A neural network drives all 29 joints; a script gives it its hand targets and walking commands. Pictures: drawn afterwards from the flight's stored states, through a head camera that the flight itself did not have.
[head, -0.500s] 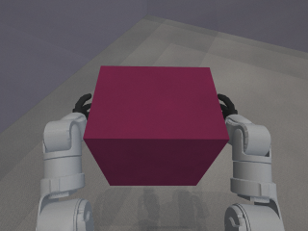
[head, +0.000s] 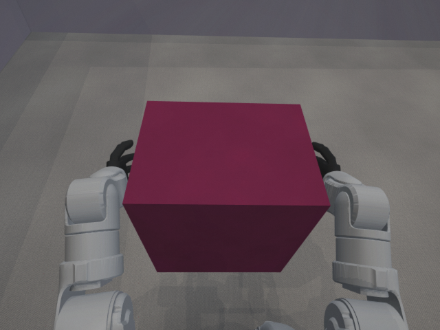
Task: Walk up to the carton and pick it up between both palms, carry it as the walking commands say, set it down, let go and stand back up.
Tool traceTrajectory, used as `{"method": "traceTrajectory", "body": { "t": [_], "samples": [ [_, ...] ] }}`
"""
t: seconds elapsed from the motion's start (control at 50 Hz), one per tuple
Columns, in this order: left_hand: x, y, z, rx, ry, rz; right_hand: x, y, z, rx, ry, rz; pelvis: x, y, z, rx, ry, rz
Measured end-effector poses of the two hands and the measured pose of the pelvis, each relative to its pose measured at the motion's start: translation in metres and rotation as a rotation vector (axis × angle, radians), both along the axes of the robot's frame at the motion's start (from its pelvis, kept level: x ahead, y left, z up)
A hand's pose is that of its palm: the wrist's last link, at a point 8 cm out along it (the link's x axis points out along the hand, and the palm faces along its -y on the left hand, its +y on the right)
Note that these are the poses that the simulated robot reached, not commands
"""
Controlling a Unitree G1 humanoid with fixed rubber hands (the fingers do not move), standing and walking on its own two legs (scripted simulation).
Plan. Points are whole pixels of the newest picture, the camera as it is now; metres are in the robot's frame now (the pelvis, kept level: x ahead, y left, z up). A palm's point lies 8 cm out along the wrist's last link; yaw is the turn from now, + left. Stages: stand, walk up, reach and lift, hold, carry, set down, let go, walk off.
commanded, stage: carry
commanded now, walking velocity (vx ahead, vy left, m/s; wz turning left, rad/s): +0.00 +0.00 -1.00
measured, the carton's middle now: (221, 196) +0.35 +0.03 +0.03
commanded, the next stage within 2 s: none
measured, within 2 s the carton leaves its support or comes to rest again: neither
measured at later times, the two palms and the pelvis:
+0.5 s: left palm (263, 193) +0.34 -0.05 +0.07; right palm out of the picture +0.17 -0.36 +0.10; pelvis -0.07 -0.04 -0.01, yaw -29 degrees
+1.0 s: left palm (408, 272) +0.20 -0.25 +0.08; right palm out of the picture -0.10 -0.44 +0.09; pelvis -0.14 -0.05 -0.01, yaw -56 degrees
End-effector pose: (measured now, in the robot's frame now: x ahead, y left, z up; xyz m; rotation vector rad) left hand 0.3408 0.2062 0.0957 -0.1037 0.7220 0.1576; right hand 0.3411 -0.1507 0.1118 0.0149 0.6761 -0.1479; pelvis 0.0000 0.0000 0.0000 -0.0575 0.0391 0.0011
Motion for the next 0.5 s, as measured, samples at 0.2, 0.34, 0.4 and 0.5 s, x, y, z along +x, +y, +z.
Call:
{"method": "traceTrajectory", "body": {
  "t": [0.2,0.34,0.4,0.5],
  "samples": [
    [0.020,-0.124,0.004,0.081,0.037,-0.209,-0.057,-0.114,-0.029,0.085,0.037,-0.178,-0.022,-0.040,-0.012,0.020,0.022,-0.192],
    [0.009,-0.205,-0.021,0.059,0.069,-0.387,-0.124,-0.178,-0.038,0.067,0.069,-0.364,-0.046,-0.043,-0.006,0.055,0.052,-0.329],
    [0.006,-0.228,-0.023,0.021,0.036,-0.439,-0.144,-0.194,-0.027,0.041,0.033,-0.429,-0.053,-0.041,-0.008,0.063,0.065,-0.391],
    [-0.001,-0.253,-0.021,-0.020,-0.002,-0.510,-0.175,-0.206,-0.015,0.011,-0.007,-0.518,-0.066,-0.040,-0.010,0.085,0.041,-0.505]
  ]
}}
